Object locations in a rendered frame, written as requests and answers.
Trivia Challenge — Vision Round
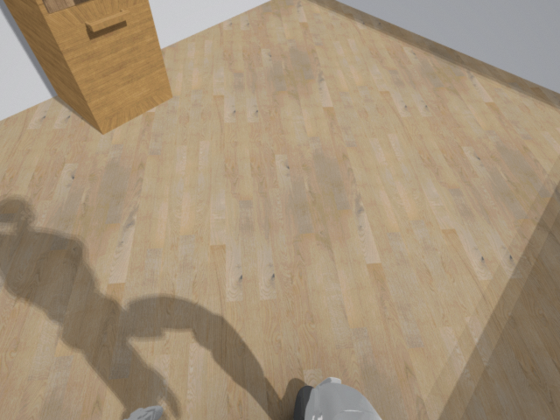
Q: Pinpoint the robot right thigh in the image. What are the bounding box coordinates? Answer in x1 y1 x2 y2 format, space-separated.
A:
309 382 382 420

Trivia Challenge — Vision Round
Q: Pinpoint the handle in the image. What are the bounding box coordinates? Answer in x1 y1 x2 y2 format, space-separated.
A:
88 10 132 32

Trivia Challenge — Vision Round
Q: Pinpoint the robot right foot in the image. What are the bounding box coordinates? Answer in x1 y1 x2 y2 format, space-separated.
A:
293 386 314 420

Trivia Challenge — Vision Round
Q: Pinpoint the cabinet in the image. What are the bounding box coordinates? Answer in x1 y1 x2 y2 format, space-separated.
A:
4 0 172 135

